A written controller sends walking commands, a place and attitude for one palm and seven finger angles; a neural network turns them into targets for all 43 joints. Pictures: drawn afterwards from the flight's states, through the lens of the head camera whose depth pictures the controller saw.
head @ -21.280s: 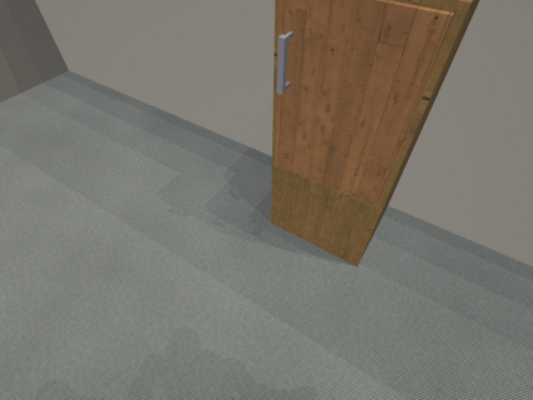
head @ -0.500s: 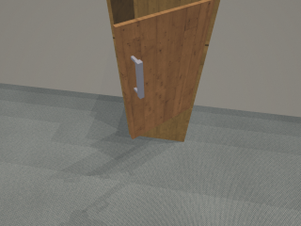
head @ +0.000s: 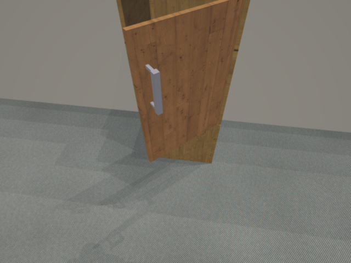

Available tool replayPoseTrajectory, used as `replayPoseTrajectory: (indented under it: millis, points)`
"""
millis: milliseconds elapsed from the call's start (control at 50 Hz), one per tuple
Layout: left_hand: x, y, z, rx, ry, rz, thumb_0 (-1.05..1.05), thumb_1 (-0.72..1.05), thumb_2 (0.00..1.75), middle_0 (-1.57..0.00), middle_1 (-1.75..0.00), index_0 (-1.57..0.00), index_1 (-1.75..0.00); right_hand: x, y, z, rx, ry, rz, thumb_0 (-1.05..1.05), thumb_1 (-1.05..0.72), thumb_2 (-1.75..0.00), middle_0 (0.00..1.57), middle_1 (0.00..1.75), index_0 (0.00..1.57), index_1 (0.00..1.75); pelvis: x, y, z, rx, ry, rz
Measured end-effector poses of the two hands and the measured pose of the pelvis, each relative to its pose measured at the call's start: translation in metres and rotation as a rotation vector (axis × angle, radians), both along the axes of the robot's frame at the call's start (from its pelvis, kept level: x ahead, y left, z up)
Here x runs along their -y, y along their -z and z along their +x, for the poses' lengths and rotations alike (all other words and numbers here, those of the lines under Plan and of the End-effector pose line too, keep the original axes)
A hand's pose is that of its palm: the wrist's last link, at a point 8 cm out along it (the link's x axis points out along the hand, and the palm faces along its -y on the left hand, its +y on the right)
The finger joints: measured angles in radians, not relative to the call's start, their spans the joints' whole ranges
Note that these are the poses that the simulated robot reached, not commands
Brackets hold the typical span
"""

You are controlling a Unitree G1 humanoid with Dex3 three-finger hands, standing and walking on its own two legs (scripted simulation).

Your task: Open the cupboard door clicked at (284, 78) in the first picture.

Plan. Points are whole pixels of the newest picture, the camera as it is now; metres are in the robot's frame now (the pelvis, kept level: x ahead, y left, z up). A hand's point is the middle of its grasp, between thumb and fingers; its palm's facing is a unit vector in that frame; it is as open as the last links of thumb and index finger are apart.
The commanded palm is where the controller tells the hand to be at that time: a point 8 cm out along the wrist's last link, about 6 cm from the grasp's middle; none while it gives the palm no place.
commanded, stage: walk to a spot facing it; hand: left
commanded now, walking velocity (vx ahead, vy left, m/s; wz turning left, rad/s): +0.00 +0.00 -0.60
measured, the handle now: (153, 90) +0.57 +0.10 +0.06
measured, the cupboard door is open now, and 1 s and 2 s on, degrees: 43 43 43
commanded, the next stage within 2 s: none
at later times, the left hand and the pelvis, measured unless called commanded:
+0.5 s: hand out of the picture +0.08 +0.16 -0.16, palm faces -0.16 -0.94 -0.31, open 7.3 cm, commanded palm none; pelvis -0.01 -0.03 +0.00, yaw -14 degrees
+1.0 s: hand (116, 250) +0.18 +0.18 -0.18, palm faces -0.44 -0.87 -0.23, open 7.3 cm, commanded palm none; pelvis +0.01 +0.02 +0.00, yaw -31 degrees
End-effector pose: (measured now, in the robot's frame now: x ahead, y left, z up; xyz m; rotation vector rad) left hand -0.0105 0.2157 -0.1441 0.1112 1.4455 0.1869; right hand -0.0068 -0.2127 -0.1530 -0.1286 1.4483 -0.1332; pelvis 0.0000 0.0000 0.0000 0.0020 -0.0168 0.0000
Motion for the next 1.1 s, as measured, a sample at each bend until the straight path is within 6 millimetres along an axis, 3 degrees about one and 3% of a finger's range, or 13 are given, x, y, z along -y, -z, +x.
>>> replayPoseTrajectory:
  millis: [120,240,340,480,640,780,860,940,1020,1100]
  points:
    - [-0.009,0.004,0.016,-0.005,0.05,0.009,0.0,0.91,0.9,-0.2,-0.3,-0.2,-0.3,0.012,0.002,0.001,0.039,0.068,-0.033,0.01,-0.91,-0.9,0.2,0.3,0.2,0.3,0.001,0.006,-0.005,-0.011,0.06,0.004]
    - [-0.016,0.003,0.05,0.052,0.122,0.053,0.0,0.91,0.9,-0.2,-0.3,-0.2,-0.3,0.035,0.009,0.0,0.085,0.11,-0.057,0.01,-0.91,-0.9,0.2,0.3,0.2,0.3,0.009,0.013,-0.009,-0.019,0.121,0.029]
    - [-0.008,-0.006,0.081,0.129,0.181,0.105,0.0,0.91,0.9,-0.2,-0.3,-0.2,-0.3,0.061,0.02,0.003,0.113,0.14,-0.057,0.01,-0.91,-0.9,0.2,0.3,0.2,0.3,0.025,0.02,-0.01,-0.013,0.158,0.024]
    - [0.009,-0.023,0.096,0.141,0.249,0.121,0.0,0.91,0.9,-0.2,-0.3,-0.2,-0.3,0.085,0.0,0.027,0.195,0.193,-0.072,0.01,-0.91,-0.9,0.19,0.3,0.2,0.3,0.034,0.003,-0.012,-0.029,0.239,0.049]
    - [0.016,-0.025,0.106,0.112,0.332,0.088,0.0,0.91,0.9,-0.2,-0.3,-0.21,-0.3,0.089,-0.018,0.05,0.301,0.255,-0.094,0.01,-0.91,-0.9,0.19,0.3,0.2,0.3,0.029,-0.003,-0.007,-0.041,0.337,0.055]
    - [0.002,-0.014,0.124,0.097,0.396,0.058,0.0,0.91,0.9,-0.2,-0.3,-0.21,-0.3,0.073,-0.028,0.05,0.326,0.306,-0.129,0.01,-0.91,-0.9,0.19,0.3,0.2,0.3,0.009,-0.002,0.001,-0.05,0.416,0.042]
    - [-0.013,0.001,0.147,0.095,0.442,0.039,0.0,0.91,0.9,-0.2,-0.3,-0.21,-0.3,0.058,-0.029,0.038,0.342,0.344,-0.176,0.01,-0.91,-0.9,0.2,0.3,0.2,0.3,-0.008,0.008,0.01,-0.068,0.459,0.005]
    - [-0.017,0.006,0.18,0.127,0.509,0.023,0.0,0.91,0.9,-0.2,-0.3,-0.2,-0.3,0.038,-0.03,0.005,0.273,0.362,-0.203,0.01,-0.91,-0.9,0.2,0.3,0.2,0.3,-0.018,0.008,0.011,-0.049,0.504,-0.002]
    - [-0.006,-0.002,0.213,0.176,0.577,0.005,0.0,0.91,0.9,-0.2,-0.3,-0.2,-0.3,0.019,-0.033,-0.037,0.188,0.423,-0.191,0.01,-0.91,-0.9,0.2,0.3,0.2,0.3,-0.02,0.002,0.012,-0.044,0.56,-0.017]
    - [0.021,-0.009,0.241,0.208,0.678,-0.009,0.0,0.91,0.9,-0.2,-0.3,-0.2,-0.3,0.004,-0.029,-0.08,0.125,0.521,-0.173,0.01,-0.9,-0.9,0.2,0.3,0.2,0.3,-0.018,0.001,0.011,-0.044,0.624,-0.022]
